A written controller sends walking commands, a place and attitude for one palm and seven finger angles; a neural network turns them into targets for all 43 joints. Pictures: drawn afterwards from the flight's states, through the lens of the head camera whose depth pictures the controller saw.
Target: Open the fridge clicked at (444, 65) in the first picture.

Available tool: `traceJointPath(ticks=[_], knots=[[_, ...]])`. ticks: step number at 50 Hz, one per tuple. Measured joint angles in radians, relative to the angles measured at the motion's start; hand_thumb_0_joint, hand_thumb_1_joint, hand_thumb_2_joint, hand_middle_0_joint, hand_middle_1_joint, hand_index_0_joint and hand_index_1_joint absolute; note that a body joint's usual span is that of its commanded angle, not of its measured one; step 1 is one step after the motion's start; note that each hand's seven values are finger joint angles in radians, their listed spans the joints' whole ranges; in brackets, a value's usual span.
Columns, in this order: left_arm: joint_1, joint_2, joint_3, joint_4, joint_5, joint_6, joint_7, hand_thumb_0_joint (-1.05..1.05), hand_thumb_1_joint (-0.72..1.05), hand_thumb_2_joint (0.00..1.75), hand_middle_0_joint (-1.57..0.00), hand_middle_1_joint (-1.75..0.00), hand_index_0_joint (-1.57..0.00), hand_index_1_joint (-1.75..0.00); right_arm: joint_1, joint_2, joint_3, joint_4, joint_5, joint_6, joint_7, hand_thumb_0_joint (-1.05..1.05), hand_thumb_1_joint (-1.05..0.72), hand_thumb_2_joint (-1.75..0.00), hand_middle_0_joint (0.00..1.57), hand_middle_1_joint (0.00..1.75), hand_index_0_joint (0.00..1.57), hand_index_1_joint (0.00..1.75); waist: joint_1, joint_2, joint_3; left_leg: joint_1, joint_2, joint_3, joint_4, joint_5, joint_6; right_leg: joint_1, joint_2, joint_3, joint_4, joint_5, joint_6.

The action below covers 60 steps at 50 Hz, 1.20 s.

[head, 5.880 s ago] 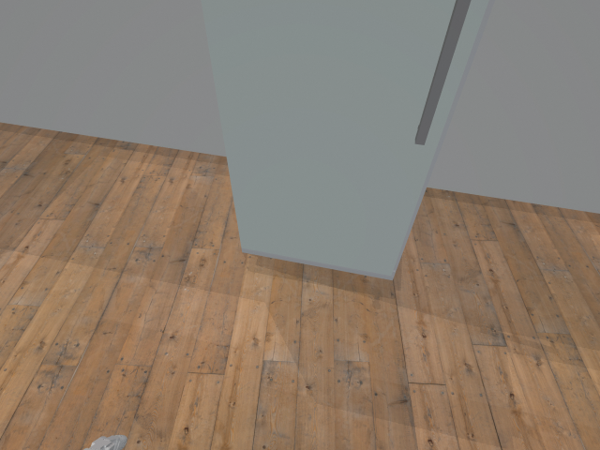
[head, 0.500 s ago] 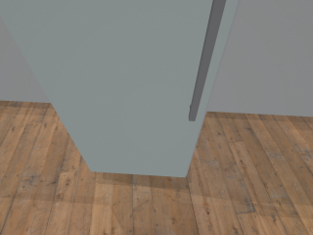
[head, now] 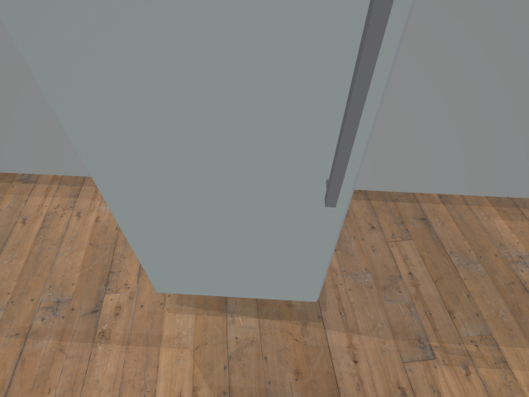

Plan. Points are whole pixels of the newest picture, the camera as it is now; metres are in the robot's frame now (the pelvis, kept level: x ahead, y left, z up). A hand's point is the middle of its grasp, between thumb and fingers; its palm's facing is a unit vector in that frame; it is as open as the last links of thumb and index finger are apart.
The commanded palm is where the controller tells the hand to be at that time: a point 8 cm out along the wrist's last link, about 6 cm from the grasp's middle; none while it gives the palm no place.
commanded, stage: look again from close up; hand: right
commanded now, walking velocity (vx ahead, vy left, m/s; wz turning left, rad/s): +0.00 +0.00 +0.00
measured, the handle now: (350, 109) +0.53 -0.11 +0.17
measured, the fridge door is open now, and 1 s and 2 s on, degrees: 0 0 0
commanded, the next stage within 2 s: raise the hand to about handle height in 0.48 s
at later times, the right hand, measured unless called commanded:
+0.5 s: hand out of the picture +0.02 -0.18 -0.17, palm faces +0.01 +0.98 -0.22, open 7.4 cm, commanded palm none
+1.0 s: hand out of the picture +0.14 -0.19 -0.04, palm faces +0.09 +1.00 +0.01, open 8.6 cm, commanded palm +0.12 -0.25 -0.01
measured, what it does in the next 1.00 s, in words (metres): lowers itself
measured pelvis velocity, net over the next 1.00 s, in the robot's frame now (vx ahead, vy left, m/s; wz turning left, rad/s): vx -0.03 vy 0.02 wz -0.02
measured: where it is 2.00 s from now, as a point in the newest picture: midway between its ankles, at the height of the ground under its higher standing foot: outside the picture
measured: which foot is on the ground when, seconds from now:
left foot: down 0.00-1.00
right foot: down 0.00-1.00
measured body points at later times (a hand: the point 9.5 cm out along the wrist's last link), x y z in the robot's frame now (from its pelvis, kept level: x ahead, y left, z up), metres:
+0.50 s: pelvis +0.00 +0.01 +0.00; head +0.01 +0.01 +0.45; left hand +0.04 +0.25 -0.15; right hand +0.02 -0.23 -0.16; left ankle -0.03 +0.12 -0.74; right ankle -0.01 -0.11 -0.74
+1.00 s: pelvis -0.03 +0.02 -0.06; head +0.00 +0.01 +0.38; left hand +0.19 +0.27 -0.10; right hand +0.13 -0.25 -0.03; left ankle -0.03 +0.12 -0.74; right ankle -0.01 -0.11 -0.74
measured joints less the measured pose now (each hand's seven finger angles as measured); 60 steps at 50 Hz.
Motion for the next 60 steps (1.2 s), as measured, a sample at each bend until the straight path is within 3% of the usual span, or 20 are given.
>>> traceJointPath(ticks=[30,32,34,37,39,42,44,47,50,54,57,60], knots=[[-0.006,0.008,-0.001,0.001,-0.002,0.004,0.000,0.00,0.90,0.90,-0.20,-0.30,-0.20,-0.30,0.000,0.001,0.001,0.002,0.001,-0.008,-0.006,0.00,-0.91,-0.90,0.20,0.30,0.20,0.30,-0.002,-0.006,-0.004,0.005,-0.021,0.016,-0.020,0.009,0.016,-0.009,-0.020,0.016,0.001,0.006,0.018],[0.036,0.011,-0.001,-0.099,-0.027,-0.043,0.022,0.01,0.90,0.90,-0.20,-0.30,-0.20,-0.30,0.104,0.016,-0.056,-0.354,0.072,0.078,-0.010,0.01,-0.90,-0.90,0.20,0.30,0.21,0.30,-0.008,-0.007,0.014,-0.006,-0.017,0.013,0.009,0.000,0.017,-0.015,-0.018,0.014,0.023,-0.005,0.017],[0.078,0.010,0.004,-0.189,-0.037,-0.131,0.046,0.01,0.90,0.90,-0.20,-0.30,-0.20,-0.30,0.182,0.022,-0.075,-0.670,0.123,0.013,-0.038,0.01,-0.89,-0.90,0.21,0.31,0.21,0.31,-0.010,-0.004,0.001,-0.033,-0.004,0.014,0.055,-0.023,0.017,-0.032,-0.007,0.015,0.040,-0.009,0.015],[0.078,0.019,0.024,-0.297,-0.034,-0.206,0.047,0.01,0.90,0.90,-0.20,-0.30,-0.20,-0.30,0.160,0.038,-0.115,-0.890,0.177,-0.137,-0.011,0.01,-0.87,-0.88,0.21,0.33,0.21,0.33,0.017,-0.025,-0.045,-0.109,0.007,0.036,0.132,-0.055,0.016,-0.122,-0.001,0.038,0.125,-0.033,0.014],[0.047,0.022,0.035,-0.355,-0.027,-0.226,0.032,0.01,0.90,0.90,-0.20,-0.30,-0.20,-0.30,0.121,0.040,-0.152,-0.918,0.214,-0.281,0.065,0.01,-0.84,-0.87,0.21,0.35,0.21,0.34,0.025,-0.025,-0.088,-0.207,0.007,0.030,0.216,-0.082,0.020,-0.216,-0.006,0.034,0.206,-0.060,0.017],[-0.010,0.026,0.048,-0.443,-0.026,-0.240,0.002,0.01,0.90,0.90,-0.21,-0.30,-0.20,-0.30,0.091,0.025,-0.186,-0.902,0.265,-0.481,0.241,0.00,-0.79,-0.85,0.21,0.38,0.21,0.38,0.027,-0.010,-0.128,-0.364,0.001,0.014,0.370,-0.135,0.028,-0.365,-0.020,0.023,0.354,-0.117,0.022],[-0.037,0.037,0.055,-0.506,-0.033,-0.237,-0.007,0.01,0.90,0.90,-0.21,-0.30,-0.20,-0.30,0.099,0.008,-0.199,-0.891,0.288,-0.527,0.355,0.00,-0.75,-0.83,0.21,0.40,0.21,0.40,0.021,0.000,-0.133,-0.439,-0.003,0.009,0.456,-0.167,0.029,-0.437,-0.026,0.024,0.439,-0.151,0.029],[-0.049,0.057,0.062,-0.578,-0.044,-0.224,0.007,0.01,0.90,0.90,-0.21,-0.30,-0.20,-0.30,0.149,-0.004,-0.219,-0.905,0.330,-0.471,0.432,0.00,-0.68,-0.80,0.22,0.45,0.22,0.44,0.004,0.010,-0.138,-0.496,-0.005,0.012,0.533,-0.201,0.036,-0.500,-0.031,0.031,0.523,-0.184,0.029],[-0.036,0.070,0.066,-0.611,-0.046,-0.220,0.025,0.01,0.90,0.90,-0.20,-0.30,-0.20,-0.30,0.213,-0.002,-0.244,-0.963,0.343,-0.418,0.402,0.00,-0.61,-0.78,0.23,0.49,0.23,0.49,-0.017,0.007,-0.135,-0.502,-0.010,0.033,0.554,-0.217,0.039,-0.523,-0.036,0.053,0.565,-0.204,0.031],[-0.011,0.072,0.045,-0.598,-0.041,-0.230,0.047,0.01,0.90,0.90,-0.20,-0.30,-0.20,-0.30,0.236,-0.012,-0.244,-1.074,0.331,-0.426,0.353,0.01,-0.51,-0.74,0.23,0.55,0.23,0.55,-0.036,-0.006,-0.124,-0.483,-0.016,0.069,0.544,-0.216,0.041,-0.533,-0.040,0.090,0.589,-0.211,0.030],[-0.003,0.058,0.015,-0.566,-0.045,-0.234,0.057,0.01,0.90,0.90,-0.20,-0.30,-0.20,-0.30,0.183,-0.037,-0.235,-1.105,0.327,-0.414,0.372,0.01,-0.44,-0.71,0.23,0.59,0.23,0.59,-0.035,-0.019,-0.115,-0.468,-0.020,0.085,0.523,-0.205,0.041,-0.531,-0.041,0.107,0.585,-0.203,0.031],[0.007,0.033,-0.012,-0.544,-0.052,-0.229,0.062,0.01,0.90,0.90,-0.20,-0.30,-0.20,-0.30,0.123,-0.069,-0.236,-1.099,0.331,-0.346,0.400,0.01,-0.37,-0.68,0.24,0.64,0.24,0.64,-0.021,-0.032,-0.109,-0.444,-0.024,0.082,0.486,-0.184,0.038,-0.508,-0.043,0.103,0.554,-0.188,0.029]])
